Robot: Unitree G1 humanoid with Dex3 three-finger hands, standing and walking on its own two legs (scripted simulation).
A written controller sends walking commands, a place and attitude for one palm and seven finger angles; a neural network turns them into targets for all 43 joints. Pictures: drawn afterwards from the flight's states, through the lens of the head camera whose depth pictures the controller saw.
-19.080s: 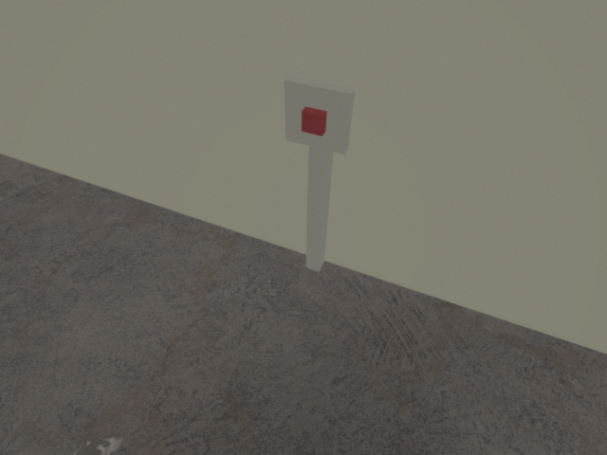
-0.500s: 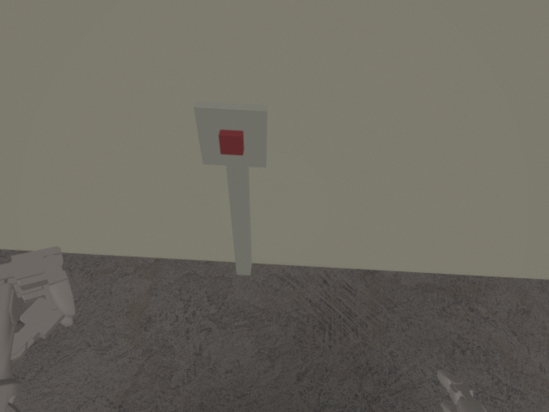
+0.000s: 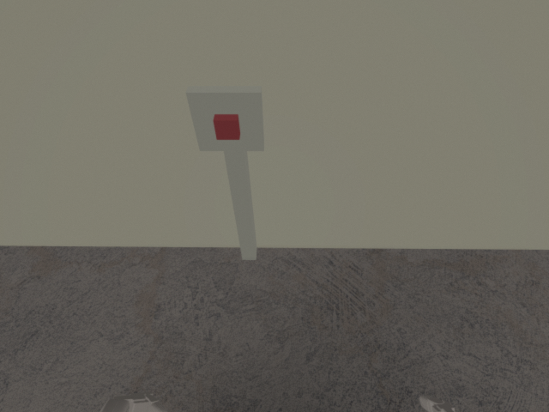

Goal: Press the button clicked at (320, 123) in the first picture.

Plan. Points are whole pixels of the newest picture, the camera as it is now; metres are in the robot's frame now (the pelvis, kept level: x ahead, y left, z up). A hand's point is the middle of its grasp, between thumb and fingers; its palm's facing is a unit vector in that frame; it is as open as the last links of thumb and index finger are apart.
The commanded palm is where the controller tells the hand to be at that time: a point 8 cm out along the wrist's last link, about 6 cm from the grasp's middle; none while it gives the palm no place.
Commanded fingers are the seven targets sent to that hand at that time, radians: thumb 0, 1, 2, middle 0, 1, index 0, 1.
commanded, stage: let the arm hang, fingers relaxed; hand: left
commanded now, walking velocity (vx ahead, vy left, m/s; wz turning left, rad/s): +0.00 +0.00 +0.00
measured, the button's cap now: (227, 126) +0.77 +0.16 -0.04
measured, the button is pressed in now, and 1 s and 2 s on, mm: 0 0 0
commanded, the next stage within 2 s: stand and wait in 0.86 s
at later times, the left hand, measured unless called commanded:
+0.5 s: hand out of the picture -0.04 +0.18 -0.16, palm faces +0.03 -0.98 -0.21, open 6.8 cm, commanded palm none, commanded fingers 0.00 0.90 0.90 -0.20 -0.30 -0.20 -0.30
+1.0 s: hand out of the picture +0.00 +0.16 -0.16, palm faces +0.04 -0.98 -0.18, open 7.3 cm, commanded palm none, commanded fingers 0.00 0.90 0.90 -0.20 -0.30 -0.20 -0.30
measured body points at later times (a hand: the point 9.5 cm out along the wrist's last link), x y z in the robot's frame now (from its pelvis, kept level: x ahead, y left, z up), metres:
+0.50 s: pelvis +0.00 +0.00 +0.01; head +0.00 -0.01 +0.46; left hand -0.04 +0.23 -0.14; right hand -0.03 -0.19 -0.15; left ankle +0.05 +0.12 -0.73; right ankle -0.01 -0.09 -0.73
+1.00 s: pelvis +0.01 +0.00 +0.02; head +0.03 +0.00 +0.47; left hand +0.00 +0.22 -0.14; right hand -0.01 -0.20 -0.15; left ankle +0.05 +0.12 -0.73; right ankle -0.01 -0.09 -0.73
